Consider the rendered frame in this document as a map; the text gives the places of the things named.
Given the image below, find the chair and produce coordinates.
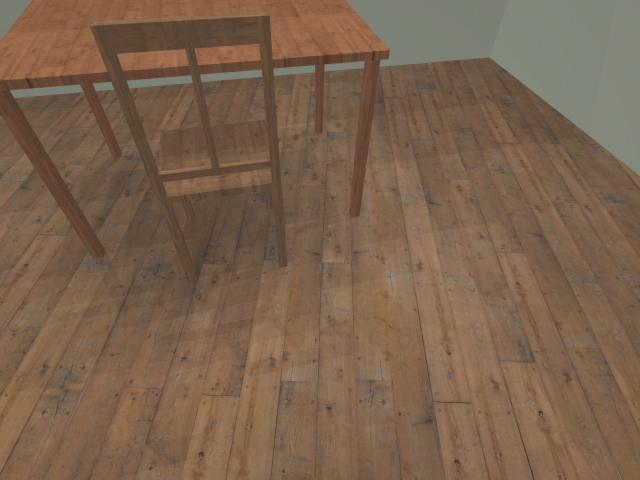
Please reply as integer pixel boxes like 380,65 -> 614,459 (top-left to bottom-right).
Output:
90,12 -> 287,284

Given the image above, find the table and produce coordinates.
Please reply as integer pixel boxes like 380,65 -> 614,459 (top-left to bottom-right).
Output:
0,0 -> 390,258

